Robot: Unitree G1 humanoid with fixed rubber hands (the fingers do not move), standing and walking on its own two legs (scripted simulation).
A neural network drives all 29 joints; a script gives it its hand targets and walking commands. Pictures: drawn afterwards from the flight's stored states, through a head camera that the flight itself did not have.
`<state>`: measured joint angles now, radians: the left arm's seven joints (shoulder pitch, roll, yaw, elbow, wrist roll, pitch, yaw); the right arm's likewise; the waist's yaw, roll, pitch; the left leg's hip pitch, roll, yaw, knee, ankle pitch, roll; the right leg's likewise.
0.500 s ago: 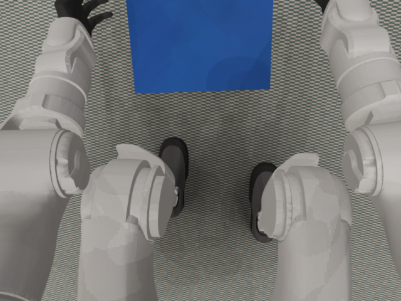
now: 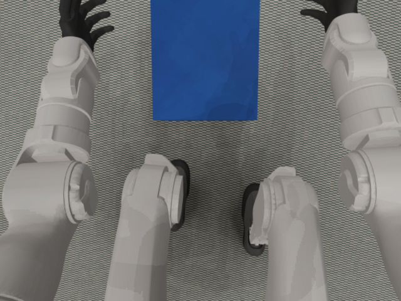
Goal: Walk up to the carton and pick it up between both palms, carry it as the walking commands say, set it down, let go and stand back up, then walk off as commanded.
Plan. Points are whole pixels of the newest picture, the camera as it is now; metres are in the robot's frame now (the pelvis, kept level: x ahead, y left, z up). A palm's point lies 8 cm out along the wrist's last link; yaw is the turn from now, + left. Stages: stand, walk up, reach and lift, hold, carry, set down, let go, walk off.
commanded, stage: set down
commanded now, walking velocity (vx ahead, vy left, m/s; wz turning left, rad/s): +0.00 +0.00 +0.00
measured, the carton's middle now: (205, 63) +0.53 +0.06 -0.34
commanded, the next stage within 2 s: let go in 0.96 s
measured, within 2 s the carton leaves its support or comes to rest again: neither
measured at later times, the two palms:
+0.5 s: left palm out of the picture +0.50 +0.27 +0.03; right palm out of the picture +0.56 -0.15 +0.03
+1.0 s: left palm out of the picture +0.50 +0.25 +0.16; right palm out of the picture +0.55 -0.15 +0.16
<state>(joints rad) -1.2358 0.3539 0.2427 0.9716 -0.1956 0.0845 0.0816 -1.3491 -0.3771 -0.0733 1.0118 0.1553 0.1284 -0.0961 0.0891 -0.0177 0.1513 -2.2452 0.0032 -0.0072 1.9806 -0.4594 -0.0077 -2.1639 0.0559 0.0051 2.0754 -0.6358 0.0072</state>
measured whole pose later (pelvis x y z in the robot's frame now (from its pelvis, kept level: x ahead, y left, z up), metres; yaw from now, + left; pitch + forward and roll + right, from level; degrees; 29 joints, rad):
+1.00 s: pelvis +0.05 +0.01 +0.25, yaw +0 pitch +44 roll -1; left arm -0.91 0.20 0.38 0.81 0.03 0.11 -0.02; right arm -1.02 -0.26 -0.28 0.91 -0.08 0.13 0.03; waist 0.08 -0.03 -0.14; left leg -1.53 0.00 0.00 1.01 -0.25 0.00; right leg -1.48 0.04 0.04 1.07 -0.37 0.01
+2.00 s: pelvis +0.13 -0.01 +0.36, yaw +1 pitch -2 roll +1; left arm 0.23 0.22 0.04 0.42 0.00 0.10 -0.08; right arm 0.23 -0.20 -0.04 0.43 -0.01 0.09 0.06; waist 0.01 -0.02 0.08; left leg -0.17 -0.01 -0.02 0.43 -0.22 -0.01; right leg -0.10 0.02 0.03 0.45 -0.32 -0.02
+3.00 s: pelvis +0.14 +0.02 +0.36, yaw +0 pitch -1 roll +0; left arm 0.19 0.37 0.01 0.83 0.03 0.01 0.03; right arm 0.13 -0.34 -0.02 0.89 -0.03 0.00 -0.02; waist 0.00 -0.03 0.02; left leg -0.17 -0.02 0.01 0.44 -0.25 0.02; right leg -0.07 0.00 0.05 0.39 -0.30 0.02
